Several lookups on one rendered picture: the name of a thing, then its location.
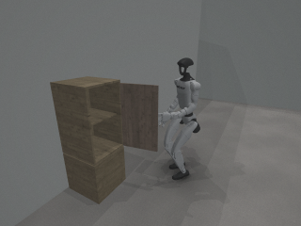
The robot left foot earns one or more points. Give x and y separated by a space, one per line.
180 175

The cupboard door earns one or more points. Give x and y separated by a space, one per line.
139 115

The robot left hand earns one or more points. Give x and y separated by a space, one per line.
165 116

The robot right forearm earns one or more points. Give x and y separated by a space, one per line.
173 105

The right robot thigh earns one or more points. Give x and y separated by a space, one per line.
171 130

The robot left upper arm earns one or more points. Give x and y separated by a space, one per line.
195 88

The robot right hand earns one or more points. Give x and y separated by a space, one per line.
163 124

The robot left forearm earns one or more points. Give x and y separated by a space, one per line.
183 112

